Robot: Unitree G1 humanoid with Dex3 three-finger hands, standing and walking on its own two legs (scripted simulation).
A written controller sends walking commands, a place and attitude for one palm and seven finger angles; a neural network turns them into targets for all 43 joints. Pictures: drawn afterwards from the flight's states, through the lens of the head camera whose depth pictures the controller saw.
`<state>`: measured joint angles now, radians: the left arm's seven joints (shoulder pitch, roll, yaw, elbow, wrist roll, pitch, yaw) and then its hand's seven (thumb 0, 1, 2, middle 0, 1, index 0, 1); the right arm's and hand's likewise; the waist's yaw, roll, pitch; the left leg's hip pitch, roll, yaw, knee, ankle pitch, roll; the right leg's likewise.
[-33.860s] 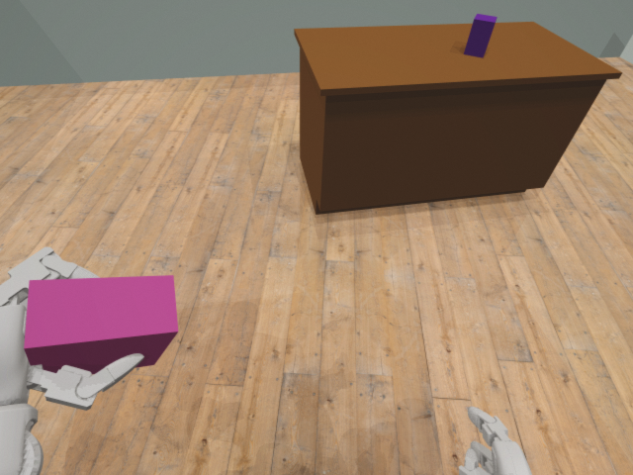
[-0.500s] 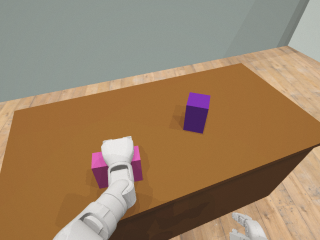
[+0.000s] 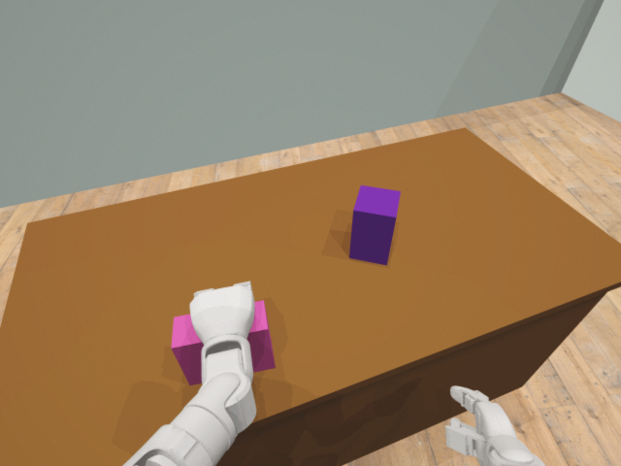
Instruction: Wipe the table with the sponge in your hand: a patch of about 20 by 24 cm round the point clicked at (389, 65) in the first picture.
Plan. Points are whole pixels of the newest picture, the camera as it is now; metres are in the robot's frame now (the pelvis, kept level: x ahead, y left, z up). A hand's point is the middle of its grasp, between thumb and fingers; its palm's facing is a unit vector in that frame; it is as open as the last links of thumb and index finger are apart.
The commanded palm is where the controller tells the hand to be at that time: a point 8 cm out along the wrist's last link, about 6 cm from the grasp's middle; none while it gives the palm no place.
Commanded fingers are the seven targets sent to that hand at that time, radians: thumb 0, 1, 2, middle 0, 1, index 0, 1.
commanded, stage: wipe back along the third lane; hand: left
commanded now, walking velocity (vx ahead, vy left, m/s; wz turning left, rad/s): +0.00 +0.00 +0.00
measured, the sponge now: (228, 349) +0.30 +0.17 -0.06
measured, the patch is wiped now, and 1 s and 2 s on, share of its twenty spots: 1.00 1.00 1.00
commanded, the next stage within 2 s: slide back across to the middle lane in 0.60 s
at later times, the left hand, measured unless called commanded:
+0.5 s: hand (229, 336) +0.30 +0.16 -0.02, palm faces -0.05 -0.05 -1.00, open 9.7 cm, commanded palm +0.25 +0.15 +0.01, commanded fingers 0.00 0.10 1.30 -1.20 -1.60 -1.20 -1.60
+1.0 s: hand (218, 339) +0.29 +0.18 -0.01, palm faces -0.04 -0.09 -1.00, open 9.7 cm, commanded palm +0.24 +0.18 +0.03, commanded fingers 0.00 0.10 1.30 -1.20 -1.60 -1.20 -1.60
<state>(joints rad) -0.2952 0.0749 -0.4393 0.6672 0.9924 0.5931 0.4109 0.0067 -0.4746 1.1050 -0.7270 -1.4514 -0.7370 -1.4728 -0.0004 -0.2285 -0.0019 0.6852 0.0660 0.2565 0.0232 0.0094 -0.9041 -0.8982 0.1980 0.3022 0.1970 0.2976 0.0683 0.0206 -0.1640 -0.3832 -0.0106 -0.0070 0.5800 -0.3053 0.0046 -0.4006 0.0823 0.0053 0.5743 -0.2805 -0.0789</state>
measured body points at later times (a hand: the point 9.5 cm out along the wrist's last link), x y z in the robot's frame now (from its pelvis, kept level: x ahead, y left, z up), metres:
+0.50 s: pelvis -0.01 +0.01 +0.00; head -0.02 +0.00 +0.45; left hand +0.30 +0.16 +0.04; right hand +0.21 -0.21 -0.09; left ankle -0.01 +0.12 -0.73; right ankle +0.00 -0.07 -0.73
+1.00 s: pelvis -0.01 +0.01 +0.00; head -0.03 +0.00 +0.45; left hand +0.29 +0.18 +0.04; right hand +0.21 -0.20 -0.09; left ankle -0.01 +0.12 -0.73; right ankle +0.00 -0.07 -0.73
